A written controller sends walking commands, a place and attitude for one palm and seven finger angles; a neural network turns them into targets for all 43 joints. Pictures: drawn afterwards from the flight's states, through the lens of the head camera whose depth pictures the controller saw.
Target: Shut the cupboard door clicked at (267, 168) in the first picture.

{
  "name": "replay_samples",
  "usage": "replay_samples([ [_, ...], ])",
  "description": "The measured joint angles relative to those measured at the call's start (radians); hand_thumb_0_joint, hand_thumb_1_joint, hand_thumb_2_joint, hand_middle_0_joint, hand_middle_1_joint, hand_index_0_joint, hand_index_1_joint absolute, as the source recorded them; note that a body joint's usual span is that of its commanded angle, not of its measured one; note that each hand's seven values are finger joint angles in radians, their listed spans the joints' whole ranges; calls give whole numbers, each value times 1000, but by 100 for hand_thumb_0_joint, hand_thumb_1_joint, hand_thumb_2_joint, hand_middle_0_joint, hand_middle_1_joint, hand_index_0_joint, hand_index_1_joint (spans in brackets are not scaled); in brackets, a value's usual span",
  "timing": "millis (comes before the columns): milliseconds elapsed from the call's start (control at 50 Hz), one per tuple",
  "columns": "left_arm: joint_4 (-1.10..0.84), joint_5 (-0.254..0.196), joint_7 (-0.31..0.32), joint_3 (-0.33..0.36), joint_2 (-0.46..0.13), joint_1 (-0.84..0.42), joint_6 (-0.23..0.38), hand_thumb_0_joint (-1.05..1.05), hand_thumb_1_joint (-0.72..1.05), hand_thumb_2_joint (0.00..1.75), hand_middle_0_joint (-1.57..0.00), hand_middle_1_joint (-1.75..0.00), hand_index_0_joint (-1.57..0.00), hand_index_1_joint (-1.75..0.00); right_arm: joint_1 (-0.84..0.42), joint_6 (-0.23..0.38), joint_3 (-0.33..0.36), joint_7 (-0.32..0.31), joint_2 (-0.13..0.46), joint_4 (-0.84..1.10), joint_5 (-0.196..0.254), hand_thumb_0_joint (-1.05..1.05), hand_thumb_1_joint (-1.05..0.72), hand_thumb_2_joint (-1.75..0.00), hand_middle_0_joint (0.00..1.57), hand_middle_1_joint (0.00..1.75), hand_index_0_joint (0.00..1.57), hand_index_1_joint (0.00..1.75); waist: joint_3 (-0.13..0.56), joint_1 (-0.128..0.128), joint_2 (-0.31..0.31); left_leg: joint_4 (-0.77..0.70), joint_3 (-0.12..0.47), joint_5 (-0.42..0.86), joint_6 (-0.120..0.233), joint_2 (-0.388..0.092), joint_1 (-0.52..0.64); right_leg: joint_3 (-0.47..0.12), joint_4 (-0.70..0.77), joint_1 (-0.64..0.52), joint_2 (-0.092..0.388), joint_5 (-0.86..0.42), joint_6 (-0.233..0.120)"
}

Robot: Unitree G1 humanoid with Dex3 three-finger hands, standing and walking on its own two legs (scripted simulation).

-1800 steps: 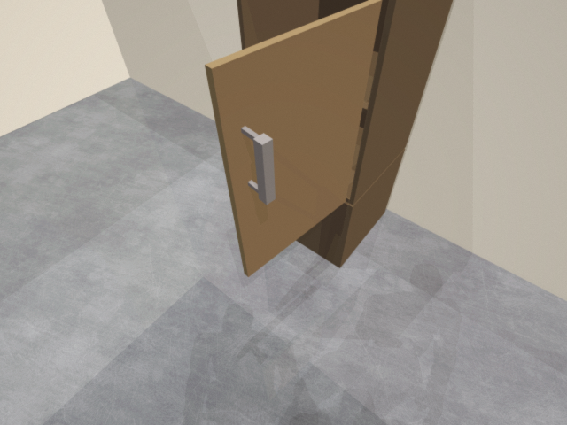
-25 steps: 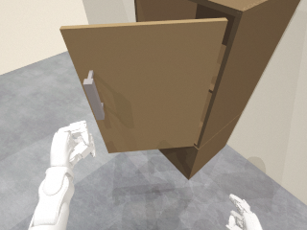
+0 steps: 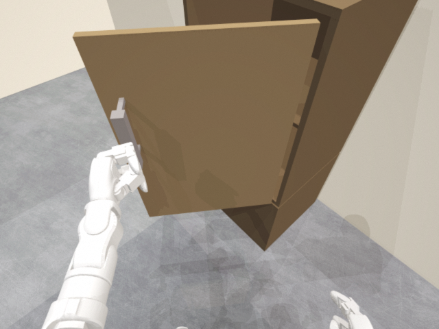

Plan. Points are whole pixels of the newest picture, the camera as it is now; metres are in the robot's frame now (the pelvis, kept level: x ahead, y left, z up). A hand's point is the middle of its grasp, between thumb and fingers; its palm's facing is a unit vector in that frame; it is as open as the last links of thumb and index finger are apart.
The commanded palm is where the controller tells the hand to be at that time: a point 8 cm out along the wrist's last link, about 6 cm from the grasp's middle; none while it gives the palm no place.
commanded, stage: bring the fist close to the handle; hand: left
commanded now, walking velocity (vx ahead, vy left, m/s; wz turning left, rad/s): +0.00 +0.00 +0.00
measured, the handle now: (129, 135) +0.47 +0.21 +0.09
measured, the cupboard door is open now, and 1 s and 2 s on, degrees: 55 50 38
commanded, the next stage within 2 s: push the door shut along its arc in 0.46 s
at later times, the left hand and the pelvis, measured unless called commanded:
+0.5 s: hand (149, 162) +0.40 +0.15 +0.09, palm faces +0.16 -0.99 -0.02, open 3.1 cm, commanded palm +0.36 +0.20 +0.09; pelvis +0.00 +0.00 +0.00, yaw -1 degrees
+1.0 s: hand (144, 149) +0.43 +0.17 +0.09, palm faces +0.06 -1.00 -0.02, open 3.1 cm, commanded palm +0.41 +0.21 +0.09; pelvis -0.01 +0.00 -0.01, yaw +0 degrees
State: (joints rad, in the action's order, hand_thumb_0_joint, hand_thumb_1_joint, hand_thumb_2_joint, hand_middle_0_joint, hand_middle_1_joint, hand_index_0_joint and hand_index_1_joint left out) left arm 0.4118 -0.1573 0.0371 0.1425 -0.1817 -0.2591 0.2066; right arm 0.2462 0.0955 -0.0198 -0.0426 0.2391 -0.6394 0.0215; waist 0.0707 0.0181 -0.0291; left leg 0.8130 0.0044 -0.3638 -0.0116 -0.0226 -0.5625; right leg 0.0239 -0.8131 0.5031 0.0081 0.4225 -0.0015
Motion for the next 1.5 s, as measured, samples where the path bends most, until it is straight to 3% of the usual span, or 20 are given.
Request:
replay_samples([
  [160,127,17,16,11,5,-115,30,1,90,90,-130,-150,-130,-150,21,-15,12,10,7,-18,-4,1,-90,-90,20,30,20,30,7,11,-3,12,-2,-1,0,-2,-32,-3,-11,33,-2,0,0],
  [460,174,28,30,40,-3,-127,69,2,90,90,-130,-150,-130,-150,49,-41,20,13,6,-21,-7,1,-90,-90,20,30,20,30,3,23,-2,5,-13,-1,-2,-10,-34,-14,-10,43,-9,-3,-2],
  [680,196,17,-11,42,-14,-133,70,1,90,90,-130,-150,-130,-150,34,-38,19,10,9,-13,-2,1,-90,-90,20,30,20,30,4,17,-2,-1,-7,1,-3,-8,-28,-8,-1,34,-8,-4,-3],
  [980,480,-1,-139,84,-107,-375,111,1,90,90,-132,-150,-131,-150,43,-38,14,5,18,-32,6,0,-90,-90,20,30,20,30,4,34,2,51,11,-6,0,-5,-111,9,-40,103,-6,2,-2],
  [1200,622,-2,-206,101,-165,-503,135,1,90,90,-132,-150,-131,-150,96,-51,16,13,25,-58,4,0,-90,-90,20,30,20,30,9,66,-1,89,12,-11,6,-6,-177,9,-68,165,-7,2,4],
  [1500,777,24,-270,146,-261,-670,133,1,90,90,-130,-150,-130,-150,135,-52,10,20,39,-63,-6,0,-90,-90,20,30,20,30,16,130,-2,136,14,-14,10,-16,-281,8,-100,263,-17,-4,7],
])
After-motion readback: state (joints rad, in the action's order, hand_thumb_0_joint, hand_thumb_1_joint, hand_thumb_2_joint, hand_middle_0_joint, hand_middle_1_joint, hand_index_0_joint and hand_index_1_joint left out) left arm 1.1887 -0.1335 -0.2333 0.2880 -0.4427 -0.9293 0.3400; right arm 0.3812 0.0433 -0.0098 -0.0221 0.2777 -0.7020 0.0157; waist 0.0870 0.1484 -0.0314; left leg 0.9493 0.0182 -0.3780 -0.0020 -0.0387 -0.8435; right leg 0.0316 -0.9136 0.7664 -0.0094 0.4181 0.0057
